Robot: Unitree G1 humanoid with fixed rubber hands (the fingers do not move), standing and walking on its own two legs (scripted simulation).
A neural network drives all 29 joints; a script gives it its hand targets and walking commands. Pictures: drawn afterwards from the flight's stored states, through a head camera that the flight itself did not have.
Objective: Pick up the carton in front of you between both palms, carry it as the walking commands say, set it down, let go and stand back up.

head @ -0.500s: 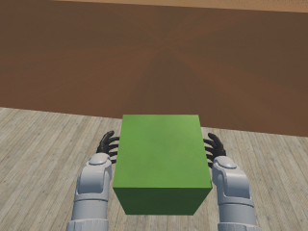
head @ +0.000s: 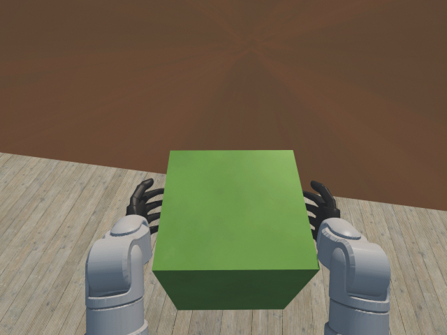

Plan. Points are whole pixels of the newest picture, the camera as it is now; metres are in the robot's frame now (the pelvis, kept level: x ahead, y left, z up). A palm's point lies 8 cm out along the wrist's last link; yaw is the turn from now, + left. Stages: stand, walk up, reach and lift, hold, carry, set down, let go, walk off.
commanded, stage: carry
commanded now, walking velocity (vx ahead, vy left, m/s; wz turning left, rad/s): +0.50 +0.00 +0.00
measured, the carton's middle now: (231, 235) +0.29 +0.01 +0.02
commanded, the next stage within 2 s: none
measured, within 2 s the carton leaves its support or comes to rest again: neither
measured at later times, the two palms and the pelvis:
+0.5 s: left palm (184, 114) +0.59 +0.14 +0.07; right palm (303, 120) +0.60 -0.16 +0.06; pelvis +0.33 -0.02 -0.01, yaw +1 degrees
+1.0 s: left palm (189, 39) +0.95 +0.17 +0.10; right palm (280, 43) +0.94 -0.13 +0.11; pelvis +0.67 +0.03 -0.01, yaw -1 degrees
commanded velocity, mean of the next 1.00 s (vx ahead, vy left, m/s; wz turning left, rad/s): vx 0.50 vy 0.00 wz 0.00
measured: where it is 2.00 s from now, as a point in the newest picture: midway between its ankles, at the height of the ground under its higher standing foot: (228, 151)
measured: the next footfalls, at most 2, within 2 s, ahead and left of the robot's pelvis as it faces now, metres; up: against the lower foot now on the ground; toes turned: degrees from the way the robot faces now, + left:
right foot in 0.44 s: +0.47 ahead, -0.09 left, +0.00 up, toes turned -11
left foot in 0.94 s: +0.81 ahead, +0.11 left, +0.00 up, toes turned +12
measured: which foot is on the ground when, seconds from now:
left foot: down 0.00-0.48, up 0.50-0.92, down 0.94-1.00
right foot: down 0.00-0.00, up 0.02-0.42, down 0.44-0.96, up 0.98-1.00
